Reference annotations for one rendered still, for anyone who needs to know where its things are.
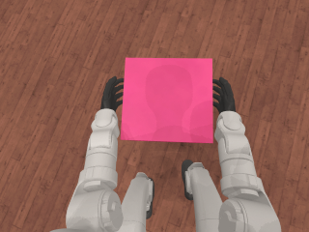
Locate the right robot upper arm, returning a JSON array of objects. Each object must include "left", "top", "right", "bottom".
[{"left": 218, "top": 197, "right": 281, "bottom": 232}]

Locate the left robot foot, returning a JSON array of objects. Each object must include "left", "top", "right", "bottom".
[{"left": 146, "top": 177, "right": 155, "bottom": 219}]

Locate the robot right forearm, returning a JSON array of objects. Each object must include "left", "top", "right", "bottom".
[{"left": 214, "top": 110, "right": 282, "bottom": 232}]

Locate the robot left hand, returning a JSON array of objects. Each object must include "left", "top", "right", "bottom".
[{"left": 100, "top": 76, "right": 125, "bottom": 112}]

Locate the robot right hand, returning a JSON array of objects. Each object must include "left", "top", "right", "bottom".
[{"left": 212, "top": 76, "right": 236, "bottom": 114}]

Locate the robot left forearm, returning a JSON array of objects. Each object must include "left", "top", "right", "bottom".
[{"left": 66, "top": 108, "right": 120, "bottom": 228}]

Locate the left robot upper arm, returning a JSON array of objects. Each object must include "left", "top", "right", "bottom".
[{"left": 49, "top": 188, "right": 124, "bottom": 232}]

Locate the right robot shin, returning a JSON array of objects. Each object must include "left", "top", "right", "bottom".
[{"left": 187, "top": 162, "right": 209, "bottom": 172}]

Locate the carton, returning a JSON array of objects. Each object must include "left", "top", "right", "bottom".
[{"left": 120, "top": 57, "right": 213, "bottom": 143}]

